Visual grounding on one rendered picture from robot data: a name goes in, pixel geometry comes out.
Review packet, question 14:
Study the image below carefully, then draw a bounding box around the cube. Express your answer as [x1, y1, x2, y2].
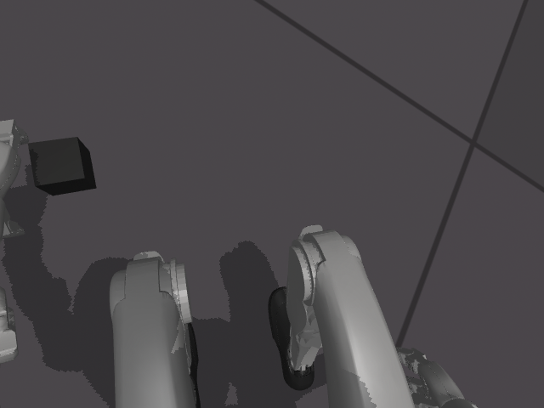
[28, 137, 97, 196]

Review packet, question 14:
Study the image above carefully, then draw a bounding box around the left robot arm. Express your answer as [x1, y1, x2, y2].
[0, 197, 19, 408]

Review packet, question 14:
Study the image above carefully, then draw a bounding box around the right robot foot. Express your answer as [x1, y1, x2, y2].
[268, 287, 315, 391]

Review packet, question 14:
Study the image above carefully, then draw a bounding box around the left robot hand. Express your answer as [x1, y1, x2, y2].
[0, 119, 29, 238]

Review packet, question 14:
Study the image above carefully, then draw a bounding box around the right robot hand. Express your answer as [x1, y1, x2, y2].
[396, 347, 465, 408]

